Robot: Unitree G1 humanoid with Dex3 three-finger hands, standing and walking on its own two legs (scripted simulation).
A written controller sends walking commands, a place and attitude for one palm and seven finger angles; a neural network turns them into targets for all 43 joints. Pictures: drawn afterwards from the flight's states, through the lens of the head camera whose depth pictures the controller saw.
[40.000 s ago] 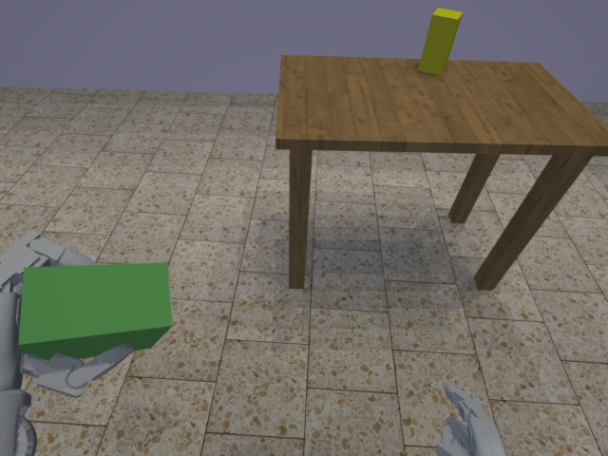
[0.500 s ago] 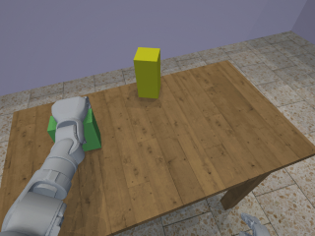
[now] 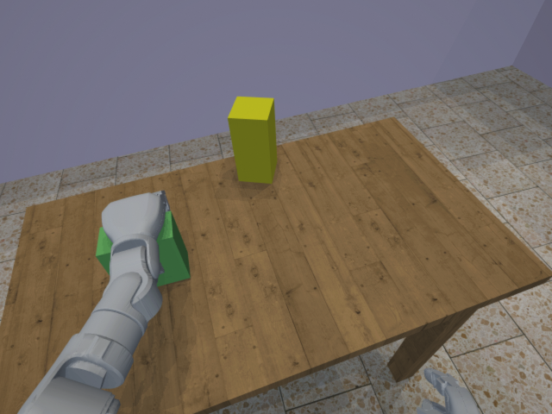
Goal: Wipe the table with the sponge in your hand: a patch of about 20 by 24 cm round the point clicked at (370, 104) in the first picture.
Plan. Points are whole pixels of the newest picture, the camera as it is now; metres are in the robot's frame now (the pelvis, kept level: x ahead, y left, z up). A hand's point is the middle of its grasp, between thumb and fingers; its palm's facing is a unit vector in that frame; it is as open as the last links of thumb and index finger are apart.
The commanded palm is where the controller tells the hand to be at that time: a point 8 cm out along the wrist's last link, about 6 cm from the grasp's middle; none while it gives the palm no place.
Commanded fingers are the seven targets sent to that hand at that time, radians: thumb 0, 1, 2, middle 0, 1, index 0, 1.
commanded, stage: wipe back along the middle lane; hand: left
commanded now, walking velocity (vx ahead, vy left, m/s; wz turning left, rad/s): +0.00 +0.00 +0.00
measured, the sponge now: (150, 260) +0.35 +0.26 -0.01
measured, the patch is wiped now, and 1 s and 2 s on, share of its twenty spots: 0.45 0.60 0.65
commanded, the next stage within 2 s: slide across to the third lane in 1.32 s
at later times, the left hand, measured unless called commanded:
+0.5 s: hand (148, 259) +0.32 +0.24 +0.04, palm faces -0.03 -0.05 -1.00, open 10.4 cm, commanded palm +0.28 +0.22 +0.08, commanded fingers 0.00 0.10 1.30 -1.20 -1.60 -1.20 -1.60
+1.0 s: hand (157, 283) +0.28 +0.21 +0.04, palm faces +0.01 -0.07 -1.00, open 10.4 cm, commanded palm +0.24 +0.19 +0.08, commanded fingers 0.00 0.10 1.30 -1.20 -1.60 -1.20 -1.60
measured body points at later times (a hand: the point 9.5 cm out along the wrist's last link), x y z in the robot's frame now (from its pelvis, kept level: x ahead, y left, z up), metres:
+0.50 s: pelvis -0.01 +0.00 +0.00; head -0.01 -0.03 +0.45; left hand +0.32 +0.23 +0.09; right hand +0.19 -0.24 -0.11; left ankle -0.01 +0.10 -0.74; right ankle -0.04 -0.11 -0.74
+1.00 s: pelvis -0.01 +0.00 +0.00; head -0.02 -0.04 +0.45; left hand +0.28 +0.21 +0.09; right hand +0.20 -0.23 -0.10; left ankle -0.01 +0.10 -0.74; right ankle -0.04 -0.11 -0.74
